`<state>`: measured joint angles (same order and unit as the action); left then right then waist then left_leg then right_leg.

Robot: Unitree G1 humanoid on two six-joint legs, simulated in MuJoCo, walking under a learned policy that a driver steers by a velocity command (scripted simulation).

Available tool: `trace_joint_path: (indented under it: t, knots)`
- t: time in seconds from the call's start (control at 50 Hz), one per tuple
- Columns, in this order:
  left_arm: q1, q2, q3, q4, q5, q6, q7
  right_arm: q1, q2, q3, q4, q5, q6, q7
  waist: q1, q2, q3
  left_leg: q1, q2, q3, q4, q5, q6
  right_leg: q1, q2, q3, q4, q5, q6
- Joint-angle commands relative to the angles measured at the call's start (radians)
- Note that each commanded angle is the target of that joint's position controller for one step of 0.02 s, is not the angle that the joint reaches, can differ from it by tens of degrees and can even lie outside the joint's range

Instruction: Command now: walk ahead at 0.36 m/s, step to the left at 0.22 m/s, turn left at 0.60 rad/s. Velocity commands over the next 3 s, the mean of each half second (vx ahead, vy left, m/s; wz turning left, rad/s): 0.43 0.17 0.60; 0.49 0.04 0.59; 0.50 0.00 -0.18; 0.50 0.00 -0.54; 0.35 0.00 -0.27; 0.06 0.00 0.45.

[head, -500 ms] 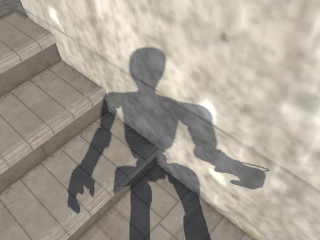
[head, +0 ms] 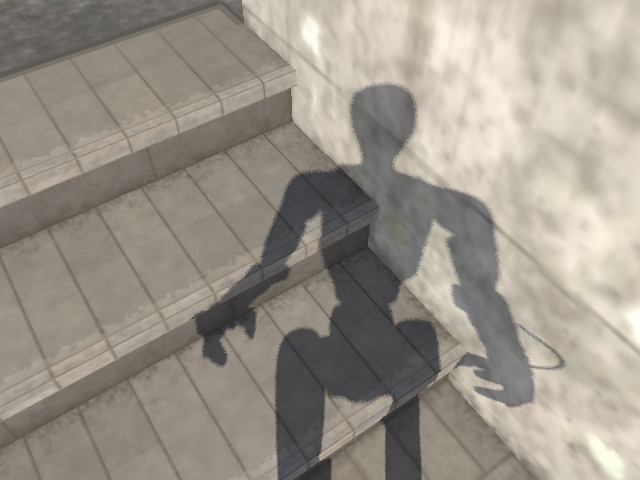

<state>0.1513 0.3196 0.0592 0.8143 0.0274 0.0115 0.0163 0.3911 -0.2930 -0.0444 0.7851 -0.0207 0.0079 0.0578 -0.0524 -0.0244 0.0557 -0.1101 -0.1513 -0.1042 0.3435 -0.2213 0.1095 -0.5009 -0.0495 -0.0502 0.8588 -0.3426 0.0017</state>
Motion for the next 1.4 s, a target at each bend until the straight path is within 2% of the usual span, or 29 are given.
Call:
trace_joint_path:
  t: [0.02, 0.12, 0.16, 0.2, 0.24, 0.5, 0.54, 0.56, 0.58, 0.6, 0.62, 0.64, 0.68, 0.76, 0.84, 0.86, 0.88, 0.9, 0.92, 0.94, 0.96, 1.02, 1.08, 1.2, 1.28, 1.34, 1.36, 1.38, 1.4]
  knots:
    - [-0.077, 0.096, 0.014, -0.078, -0.013, -0.022, 0.012, -0.016, -0.164, -0.044, -0.043, -0.005, -0.026, -0.003, 0.005, 0.092, 0.014, 0.016, 0.281, -0.324, -0.128, 0.070, 0.206, -0.018, 0.000, 0.039, -0.123, 0.047, -0.005]
    - [0.196, 0.136, 0.021, -0.032, 0.002, -0.059, 0.050, -0.144, -0.190, -0.043, -0.029, 0.019, -0.052, -0.013, 0.202, 0.002, -0.091, -0.175, 0.129, -0.242, 0.211, 0.592, 0.049, 0.516, 0.026, 0.053, -0.421, 0.202, -0.059]
    - [0.241, 0.314, 0.061, -0.036, 0.020, -0.051, 0.079, -0.075, -0.093, -0.008, -0.079, 0.005, -0.057, -0.028, 0.128, -0.289, -0.171, -0.483, -0.065, -0.074, 0.596, -0.319, -0.045, 0.680, -0.429, 0.747, -0.735, -0.185, -0.200]
    - [0.098, 0.159, 0.033, -0.054, -0.010, -0.046, 0.056, -0.024, -0.186, -0.024, 0.009, -0.034, -0.014, -0.019, 0.049, -0.046, -0.021, -0.490, 0.095, -0.058, 0.746, -0.218, -0.062, 0.499, -0.388, 0.588, -0.673, -0.180, -0.226]
    - [0.084, 0.106, 0.019, -0.046, 0.004, -0.059, 0.046, -0.090, -0.134, -0.010, -0.003, -0.040, -0.004, 0.004, 0.062, -0.045, 0.008, -0.515, 0.132, -0.009, 0.779, -0.133, -0.084, 0.467, -0.295, 0.337, -0.676, 0.065, -0.192]
    - [0.125, 0.129, 0.027, 0.001, 0.047, -0.037, -0.001, -0.371, -0.014, 0.046, -0.142, -0.010, 0.010, -0.014, 0.046, -0.127, -0.012, -0.539, 0.196, 0.104, 0.545, -0.437, -0.009, 0.551, -0.305, -0.145, -0.427, 0.796, -0.090]
    - [0.119, 0.175, 0.039, -0.007, -0.006, -0.011, -0.017, -0.056, -0.059, 0.009, -0.064, -0.011, -0.012, -0.035, -0.095, -0.037, -0.296, -0.055, 0.076, 0.152, 0.101, -0.070, 0.019, 0.546, -0.250, -0.175, 0.068, 1.043, -0.036]
    - [0.060, 0.116, 0.023, -0.043, -0.021, -0.023, -0.034, 0.000, -0.122, -0.009, -0.006, -0.017, -0.009, -0.042, -0.092, 0.121, -0.239, 0.227, 0.169, -0.005, -0.002, 0.045, -0.022, 0.160, -0.182, -0.090, 0.246, 0.279, -0.014]
    - [0.049, -0.044, -0.024, -0.068, -0.003, -0.030, -0.034, -0.011, -0.219, -0.022, -0.035, -0.018, -0.009, -0.055, -0.012, 0.300, -0.165, 0.427, 0.400, -0.283, 0.167, 0.989, -0.047, -0.285, -0.099, -0.062, 0.618, -0.234, 0.019]
    - [0.061, -0.020, -0.018, -0.085, 0.052, -0.047, -0.032, 0.120, -0.298, -0.043, -0.011, 0.033, -0.016, -0.073, -0.035, 0.234, -0.168, 0.354, 0.406, -0.205, 0.247, 1.902, -0.096, -0.299, -0.087, -0.007, 0.771, -0.116, 0.029]
    - [0.033, -0.012, -0.020, -0.178, 0.012, -0.046, -0.020, 0.160, -0.295, -0.065, -0.016, 0.028, -0.021, -0.095, -0.067, 0.338, -0.344, 0.378, 0.468, -0.362, 0.145, 1.711, 0.096, -0.320, -0.039, 0.003, 0.861, -0.063, 0.068]
    - [-0.062, 0.006, -0.024, -0.188, 0.017, -0.039, -0.006, 0.052, -0.242, -0.056, -0.018, 0.025, -0.015, -0.105, -0.043, 0.201, -0.221, 0.326, 0.453, -0.377, 0.105, 1.280, 0.158, -0.445, -0.067, -0.001, 0.954, -0.041, 0.079]
    - [-0.137, -0.002, -0.032, -0.196, 0.049, -0.026, -0.026, 0.014, -0.160, -0.031, 0.018, 0.014, -0.023, -0.114, -0.013, 0.191, -0.008, 0.207, 0.300, -0.264, 0.088, 0.988, 0.136, -0.640, -0.033, -0.043, 1.121, -0.136, 0.055]
    - [-0.324, -0.139, -0.095, -0.343, 0.047, -0.042, -0.027, 0.169, -0.043, 0.000, 0.139, -0.017, -0.059, -0.086, -0.007, 0.106, -0.034, 0.147, 0.245, -0.171, 0.001, 0.778, 0.033, -0.788, 0.031, -0.098, 1.139, -0.325, -0.059]
    - [-0.143, -0.086, -0.104, -0.342, 0.049, -0.030, -0.007, -0.071, -0.075, -0.004, 0.059, 0.008, -0.060, -0.118, 0.187, 0.049, -0.217, -0.223, 0.223, -0.047, -0.102, 1.747, 0.042, 0.019, 0.133, -0.152, 0.516, -0.119, -0.085]
    - [-0.142, -0.013, -0.102, -0.505, -0.063, 0.068, -0.070, -0.004, -0.359, -0.058, 0.159, -0.108, -0.098, 0.066, 0.414, 0.222, -0.339, -0.395, 0.436, -0.287, -0.085, 2.199, 0.182, 0.228, 0.190, 0.014, 0.428, -0.116, -0.029]
    - [0.122, 0.066, -0.071, -0.352, -0.104, 0.135, -0.106, -0.249, -0.439, -0.118, 0.095, -0.093, -0.094, 0.148, 0.500, 0.059, -0.346, -0.289, 0.469, -0.239, 0.141, 2.489, 0.170, 0.353, 0.187, 0.073, 0.093, 0.124, -0.076]
    - [0.457, 0.023, -0.057, -0.165, -0.083, 0.157, -0.098, -0.335, -0.314, -0.102, 0.037, -0.119, -0.084, 0.169, 0.503, -0.092, -0.523, -0.415, 0.376, -0.178, 0.444, 2.197, 0.075, 0.704, 0.190, 0.136, -0.113, 0.372, -0.107]
    - [0.582, 0.029, -0.051, -0.037, -0.076, 0.145, -0.129, -0.058, -0.114, -0.048, 0.080, -0.140, -0.075, 0.181, 0.300, -0.484, -0.791, -0.565, 0.133, -0.196, 1.063, 0.490, -0.039, 0.990, -0.149, 0.601, -0.100, 0.877, -0.454]
    - [0.543, 0.049, -0.040, -0.134, 0.039, 0.119, -0.127, 0.083, -0.223, -0.094, 0.199, -0.026, -0.062, 0.163, 0.333, -0.165, -0.563, -0.645, -0.022, -0.312, 1.637, 0.232, -0.020, 0.600, -0.269, 1.048, -0.396, 0.530, -0.579]
    - [0.345, 0.073, -0.034, -0.107, 0.060, 0.082, -0.115, -0.005, -0.140, -0.088, 0.156, 0.010, -0.050, 0.140, 0.218, 0.064, -0.229, -0.868, -0.056, -0.316, 1.877, 0.307, -0.007, 0.396, -0.287, 1.009, -0.488, 0.278, -0.510]
    - [-0.006, -0.320, -0.135, 0.035, 0.015, -0.016, -0.163, 0.029, 0.041, -0.010, 0.075, -0.039, -0.035, 0.013, -0.008, 0.147, -0.201, -1.039, 0.047, -0.264, 1.765, 0.328, 0.136, 0.231, -0.137, 0.426, -0.481, 0.222, -0.317]
    - [0.143, -0.275, -0.110, 0.160, 0.053, -0.088, -0.119, -0.157, 0.137, 0.060, -0.054, -0.004, -0.034, -0.003, -0.029, 0.044, -0.110, -1.169, 0.118, -0.061, 1.749, 0.038, 0.141, 0.115, -0.024, 0.139, -0.508, 0.192, -0.206]
    - [0.448, -0.131, -0.100, 0.251, 0.100, -0.114, -0.107, -0.488, 0.073, 0.120, -0.209, -0.019, -0.027, 0.004, 0.110, -0.025, -0.096, -1.353, 0.252, 0.079, 1.507, 0.108, 0.057, 0.191, -0.073, 0.306, -0.606, 0.033, -0.242]
    - [0.304, 0.002, -0.076, 0.168, 0.012, -0.151, -0.154, -0.611, 0.093, 0.126, -0.267, -0.036, 0.032, 0.033, 0.027, -0.172, -0.142, -0.636, 0.190, 0.261, 1.229, -0.071, 0.005, -0.164, -0.179, 0.261, -0.785, 0.655, -0.317]
    - [0.353, 0.113, -0.029, 0.165, -0.009, -0.170, -0.142, -0.498, 0.012, 0.092, -0.221, -0.029, 0.012, 0.019, 0.000, -0.187, -0.253, -0.576, 0.073, 0.268, 0.763, -0.224, -0.005, 0.386, -0.211, 0.207, -0.531, 1.478, -0.261]
    - [0.317, 0.130, -0.005, 0.172, 0.014, -0.162, -0.144, -0.344, -0.020, 0.070, -0.181, -0.022, -0.006, 0.001, -0.062, -0.184, -0.341, -0.371, 0.096, 0.162, 0.663, -0.139, 0.047, 0.363, -0.181, 0.175, -0.313, 1.617, -0.214]
    - [0.461, -0.039, -0.040, 0.180, 0.082, -0.169, -0.139, -0.079, -0.067, 0.052, -0.096, -0.011, -0.025, -0.010, -0.056, 0.123, -0.659, 0.152, 0.321, -0.303, 0.539, 0.196, 0.271, 0.018, -0.090, 0.218, 0.042, 1.147, -0.157]
    - [0.400, -0.108, -0.047, 0.153, 0.060, -0.147, -0.145, 0.142, -0.161, 0.016, -0.047, -0.042, -0.026, -0.037, -0.146, 0.342, -0.608, 0.232, 0.511, -0.852, 0.137, -0.172, 0.346, -0.326, 0.117, 0.308, 0.448, 0.254, -0.118]
